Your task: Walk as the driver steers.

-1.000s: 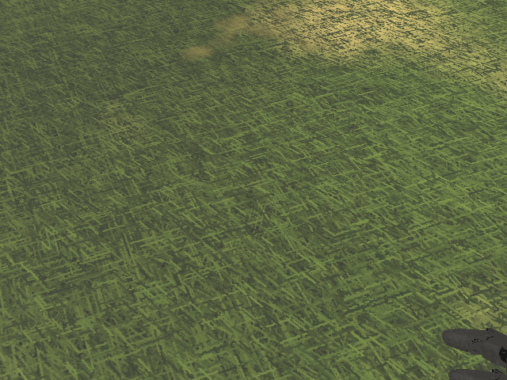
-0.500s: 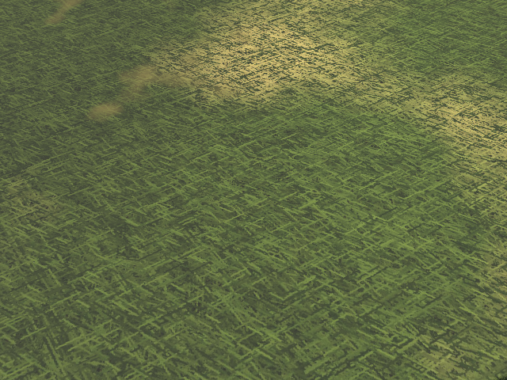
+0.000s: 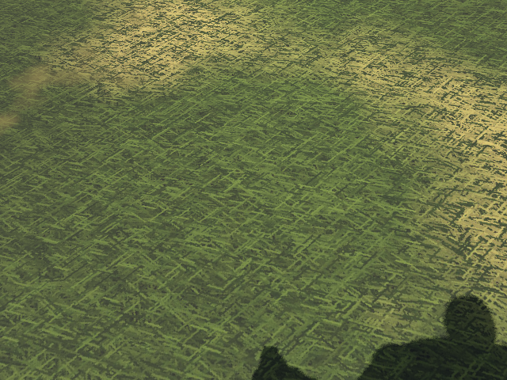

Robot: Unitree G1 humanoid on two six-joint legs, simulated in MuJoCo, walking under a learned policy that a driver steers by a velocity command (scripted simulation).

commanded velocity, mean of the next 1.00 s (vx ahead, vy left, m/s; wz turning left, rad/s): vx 0.25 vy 0.00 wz -0.59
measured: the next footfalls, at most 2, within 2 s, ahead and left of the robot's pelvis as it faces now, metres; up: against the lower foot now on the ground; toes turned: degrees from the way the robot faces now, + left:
left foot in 0.42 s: +0.08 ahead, +0.12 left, +0.00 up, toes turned -19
right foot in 0.90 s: +0.21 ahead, -0.27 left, +0.00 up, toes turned -35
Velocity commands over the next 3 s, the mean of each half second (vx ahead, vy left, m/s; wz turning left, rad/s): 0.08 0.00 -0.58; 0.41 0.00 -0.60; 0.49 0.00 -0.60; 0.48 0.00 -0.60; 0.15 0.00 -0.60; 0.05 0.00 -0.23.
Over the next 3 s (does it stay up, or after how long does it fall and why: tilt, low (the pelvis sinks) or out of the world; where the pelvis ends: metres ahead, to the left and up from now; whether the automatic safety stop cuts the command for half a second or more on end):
stays up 0.57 -0.73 0.02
